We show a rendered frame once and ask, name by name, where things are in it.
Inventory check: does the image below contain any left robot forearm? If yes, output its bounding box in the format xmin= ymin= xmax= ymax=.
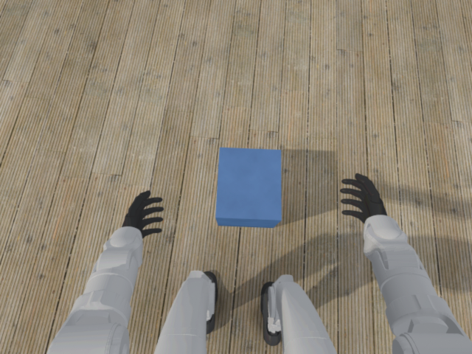
xmin=46 ymin=226 xmax=143 ymax=354

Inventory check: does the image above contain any robot left foot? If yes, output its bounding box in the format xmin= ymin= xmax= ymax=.
xmin=204 ymin=271 xmax=218 ymax=334

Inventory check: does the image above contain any robot right upper arm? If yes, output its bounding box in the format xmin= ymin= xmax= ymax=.
xmin=392 ymin=333 xmax=472 ymax=354

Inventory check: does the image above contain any right robot forearm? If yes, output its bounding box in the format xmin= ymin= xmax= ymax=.
xmin=363 ymin=215 xmax=472 ymax=344

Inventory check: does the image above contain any robot left hand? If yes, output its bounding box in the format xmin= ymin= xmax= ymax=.
xmin=122 ymin=190 xmax=164 ymax=239

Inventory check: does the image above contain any robot right hand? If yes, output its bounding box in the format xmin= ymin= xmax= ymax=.
xmin=340 ymin=173 xmax=387 ymax=223

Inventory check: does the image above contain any robot right thigh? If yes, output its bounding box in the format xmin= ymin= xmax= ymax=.
xmin=268 ymin=282 xmax=337 ymax=354

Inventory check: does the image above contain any robot left upper arm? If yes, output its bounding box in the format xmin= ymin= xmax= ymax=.
xmin=50 ymin=323 xmax=130 ymax=354

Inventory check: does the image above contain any carton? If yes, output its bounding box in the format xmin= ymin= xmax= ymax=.
xmin=215 ymin=147 xmax=282 ymax=228

